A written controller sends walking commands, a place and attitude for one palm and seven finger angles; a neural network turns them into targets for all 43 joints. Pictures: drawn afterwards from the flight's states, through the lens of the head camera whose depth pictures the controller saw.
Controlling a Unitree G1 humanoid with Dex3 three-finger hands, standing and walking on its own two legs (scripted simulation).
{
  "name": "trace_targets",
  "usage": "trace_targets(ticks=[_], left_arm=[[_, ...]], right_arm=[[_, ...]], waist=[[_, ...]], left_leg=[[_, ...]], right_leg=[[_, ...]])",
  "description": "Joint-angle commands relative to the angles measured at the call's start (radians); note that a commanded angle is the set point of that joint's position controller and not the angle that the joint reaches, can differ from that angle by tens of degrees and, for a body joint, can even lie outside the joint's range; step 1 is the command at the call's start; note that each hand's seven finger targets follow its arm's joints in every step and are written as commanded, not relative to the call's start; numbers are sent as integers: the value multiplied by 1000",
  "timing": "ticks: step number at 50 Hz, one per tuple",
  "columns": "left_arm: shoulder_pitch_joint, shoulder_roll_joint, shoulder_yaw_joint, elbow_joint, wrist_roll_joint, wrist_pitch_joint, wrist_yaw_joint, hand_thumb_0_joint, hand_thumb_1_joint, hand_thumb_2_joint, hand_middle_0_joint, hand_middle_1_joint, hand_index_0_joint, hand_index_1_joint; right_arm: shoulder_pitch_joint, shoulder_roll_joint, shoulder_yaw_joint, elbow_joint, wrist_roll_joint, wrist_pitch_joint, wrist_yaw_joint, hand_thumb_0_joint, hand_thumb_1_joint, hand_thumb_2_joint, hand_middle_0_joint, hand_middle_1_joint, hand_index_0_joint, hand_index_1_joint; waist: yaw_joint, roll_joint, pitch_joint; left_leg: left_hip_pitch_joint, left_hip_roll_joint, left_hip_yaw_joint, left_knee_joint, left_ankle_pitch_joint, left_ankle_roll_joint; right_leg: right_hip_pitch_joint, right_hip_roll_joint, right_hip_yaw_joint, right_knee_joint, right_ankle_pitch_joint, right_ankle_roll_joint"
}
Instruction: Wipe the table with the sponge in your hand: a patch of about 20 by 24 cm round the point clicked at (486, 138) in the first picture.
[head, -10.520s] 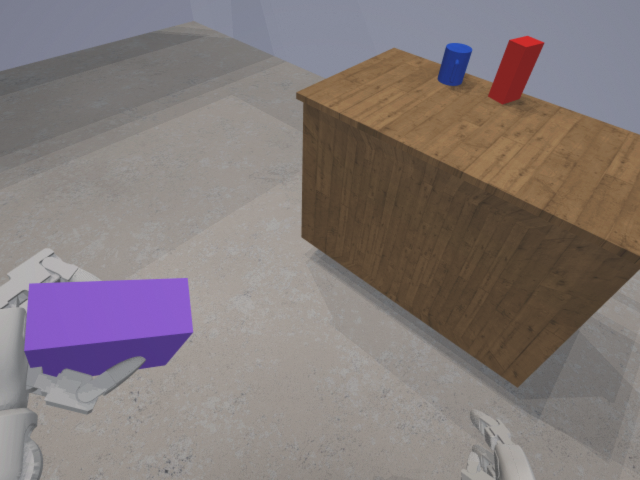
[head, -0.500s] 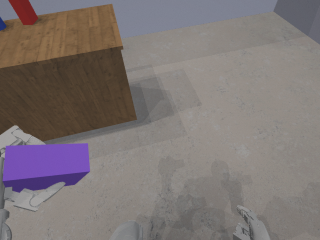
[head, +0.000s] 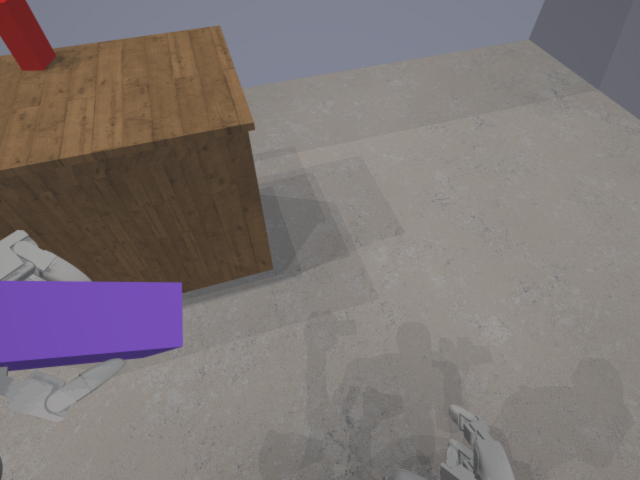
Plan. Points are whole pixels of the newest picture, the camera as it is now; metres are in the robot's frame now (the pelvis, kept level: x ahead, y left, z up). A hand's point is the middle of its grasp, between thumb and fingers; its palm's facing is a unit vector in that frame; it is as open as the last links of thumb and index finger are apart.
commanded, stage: take the last steps up to it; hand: left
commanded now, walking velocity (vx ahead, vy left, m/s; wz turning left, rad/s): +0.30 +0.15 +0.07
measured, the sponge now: (112, 327) +0.22 +0.20 +0.16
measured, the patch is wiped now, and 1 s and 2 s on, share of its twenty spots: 0.00 0.00 0.00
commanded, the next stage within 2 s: come to a stop and stand still in 1.92 s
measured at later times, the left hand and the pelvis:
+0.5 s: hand (30, 231) +0.30 +0.31 +0.18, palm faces +0.41 -0.78 -0.47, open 9.8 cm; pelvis +0.10 +0.07 -0.02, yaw +1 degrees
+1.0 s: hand (31, 183) +0.39 +0.37 +0.16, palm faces +0.43 -0.76 -0.48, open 9.8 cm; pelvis +0.18 +0.11 +0.00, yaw +2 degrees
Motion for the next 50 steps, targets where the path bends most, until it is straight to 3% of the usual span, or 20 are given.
trace_targets(ticks=[1, 3, 4, 5, 6, 9, 13, 20, 22, 23, 24, 25, 27, 31, 38, 39, 41, 42, 46, 50], left_arm=[[-72, 127, 115, -68, -9, -18, 23, 0, 100, 1300, -1200, -1600, -1200, -1600], [-134, 130, 104, -62, 5, -17, 23, 0, 100, 1300, -1200, -1600, -1200, -1600], [-156, 146, 96, -58, 15, -15, 23, 0, 100, 1300, -1200, -1600, -1200, -1600], [-182, 162, 114, -59, 1, -22, 24, 0, 100, 1300, -1200, -1600, -1200, -1600], [-226, 161, 114, -86, -4, -37, 27, 0, 100, 1300, -1200, -1600, -1200, -1600], [-184, 179, 124, -142, 7, -65, 22, 0, 100, 1300, -1200, -1600, -1200, -1600], [-140, 164, 120, -177, 10, -88, 30, 0, 100, 1300, -1200, -1600, -1200, -1600], [-63, 141, 145, -174, -2, -66, 60, 0, 100, 1300, -1200, -1600, -1200, -1600], [-118, 129, 132, -163, 0, -73, 57, 0, 100, 1300, -1200, -1600, -1200, -1600], [-151, 118, 118, -172, 0, -83, 56, 0, 100, 1300, -1200, -1600, -1200, -1600], [-145, 89, 86, -165, -2, -86, 50, 0, 100, 1300, -1200, -1600, -1200, -1600], [-175, 128, 97, -146, 18, -93, 53, 0, 100, 1300, -1200, -1600, -1200, -1600], [-189, 153, 116, -70, 11, -86, 37, 0, 100, 1300, -1200, -1600, -1200, -1600], [-154, 122, 83, -264, 3, -93, 29, 0, 100, 1300, -1200, -1600, -1200, -1600], [-50, 148, 143, -150, -4, -40, 46, 0, 100, 1300, -1200, -1600, -1200, -1600], [-53, 143, 147, -97, -1, -33, 44, 0, 100, 1300, -1200, -1600, -1200, -1600], [-90, 177, 169, -9, -4, -26, 40, 0, 100, 1300, -1200, -1600, -1200, -1600], [-152, 169, 172, 8, -19, -31, 40, 0, 100, 1300, -1200, -1600, -1200, -1600], [-125, 117, 112, 43, -3, -68, 20, 0, 100, 1300, -1200, -1600, -1200, -1600], [-179, 119, 56, -89, 13, -94, 28, 0, 100, 1300, -1200, -1600, -1200, -1600]], right_arm=[[-70, -178, -67, -126, -2, -33, -39, 0, -900, -900, 200, 300, 200, 300], [-79, -176, -66, -121, 0, -22, -38, 0, -900, -900, 200, 300, 200, 300], [-79, -154, -62, -133, -1, -14, -31, 0, -900, -900, 200, 300, 200, 300], [-130, -166, -60, -158, -6, -22, -22, 0, -900, -900, 200, 300, 200, 300], [-111, -180, -66, -136, -10, -24, -17, 0, -900, -900, 200, 300, 200, 300], [-115, -170, -60, -113, -10, 2, -6, 0, -900, -900, 200, 300, 200, 300], [-101, -174, -64, -127, -16, 12, -2, 0, -900, -900, 200, 300, 200, 300], [-62, -150, -82, -177, -16, 0, -22, 0, -900, -900, 200, 300, 200, 300], [-42, -174, -98, -172, -11, -2, -37, 0, -900, -900, 200, 300, 200, 300], [-26, -198, -108, -174, -5, -3, -40, 0, -900, -900, 200, 300, 200, 300], [-37, -224, -120, -180, -1, -5, -38, 0, -900, -900, 200, 300, 200, 300], [-43, -209, -108, -192, -3, -11, -30, 0, -900, -900, 200, 300, 200, 300], [-69, -201, -102, -155, -1, -18, -29, 0, -900, -900, 200, 300, 200, 300], [-80, -175, -85, -147, 4, -51, -14, 0, -900, -900, 200, 300, 200, 300], [-69, -168, -63, -127, -6, -53, -29, 0, -900, -900, 200, 300, 200, 300], [-67, -167, -65, -125, -6, -40, -32, 0, -900, -900, 200, 300, 200, 300], [-95, -147, -59, -144, -8, -18, -26, 0, -900, -900, 200, 300, 200, 300], [-106, -172, -66, -129, -10, -22, -18, 0, -900, -900, 200, 300, 200, 300], [-106, -169, -55, -100, -9, 3, -9, 0, -900, -900, 200, 300, 200, 300], [-111, -167, -60, -129, -13, -4, -9, 0, -900, -900, 200, 300, 200, 300]], waist=[[1, 97, -171], [9, -24, -198], [2, -250, -215], [18, -323, -151], [4, -201, -127], [1, -56, -103], [-13, -120, -92], [8, -192, -167], [-13, -70, -176], [-31, 100, -196], [-28, 330, -189], [-24, 244, -162], [-20, 193, -126], [1, 235, -149], [7, 95, -206], [5, 7, -205], [5, -364, -136], [3, -307, -115], [1, -154, -65], [0, -162, -84]], left_leg=[[91, 230, -172, -44, 352, 73], [-63, 173, -137, 201, 244, 39], [-277, 46, -54, 467, 40, -7], [-480, -23, -132, 697, -267, -49], [-493, 19, -250, 803, -221, -67], [-483, 63, -252, 824, -69, -84], [-393, 88, -177, 556, 21, -83], [-63, -11, -1, 59, 74, -66], [86, -3, -7, -31, 103, -56], [188, 85, -142, -76, 98, -13], [279, 306, -458, -132, 242, 79], [209, 370, -574, -174, 291, 154], [77, 357, -517, -198, 22, 191], [52, 236, -301, -170, 137, 146], [-2, 209, -219, -35, 106, 64], [-91, 167, -177, 68, 25, 34], [-468, -23, -96, 517, -257, -50], [-524, 14, -215, 671, -212, -69], [-534, 58, -225, 712, -60, -89], [-338, 51, -122, 402, 0, -69]], right_leg=[[165, 41, -42, -229, 39, -13], [379, -44, 66, -389, 164, -59], [503, -258, 413, -451, 223, -152], [531, -442, 710, -532, 315, -250], [479, -470, 696, -552, 246, -264], [381, -343, 382, -516, 310, -197], [324, -280, 157, -504, 418, -166], [350, -219, 120, -377, 361, -129], [267, -155, 83, -216, 255, -89], [156, -95, 39, -21, 156, -56], [-60, 6, 11, 237, -249, -13], [-108, 31, 91, 401, -302, -31], [-146, -45, 130, 444, -209, -21], [-73, -38, 75, 255, -89, -11], [258, 24, -4, -291, 26, -19], [342, -23, 66, -381, 71, -47], [493, -381, 674, -558, 79, -220], [460, -441, 693, -582, 45, -245], [423, -304, 323, -506, 389, -184], [370, -250, 142, -476, 545, -152]])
